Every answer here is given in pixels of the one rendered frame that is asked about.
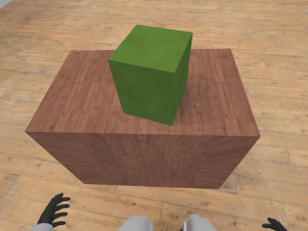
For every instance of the right robot thigh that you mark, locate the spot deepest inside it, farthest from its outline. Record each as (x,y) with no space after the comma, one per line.
(197,224)

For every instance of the left robot hand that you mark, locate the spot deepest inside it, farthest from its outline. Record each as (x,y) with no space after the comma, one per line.
(48,215)

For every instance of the right robot hand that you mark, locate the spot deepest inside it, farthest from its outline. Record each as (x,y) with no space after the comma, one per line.
(274,225)

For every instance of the robot thigh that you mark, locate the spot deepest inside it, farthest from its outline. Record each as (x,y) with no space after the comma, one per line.
(136,223)
(197,224)

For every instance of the carton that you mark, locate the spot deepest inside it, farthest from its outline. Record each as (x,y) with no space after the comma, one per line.
(150,71)

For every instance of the pedestal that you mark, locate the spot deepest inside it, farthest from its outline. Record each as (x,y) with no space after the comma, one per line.
(80,123)

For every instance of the left robot thigh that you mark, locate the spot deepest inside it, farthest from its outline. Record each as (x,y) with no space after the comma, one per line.
(136,223)

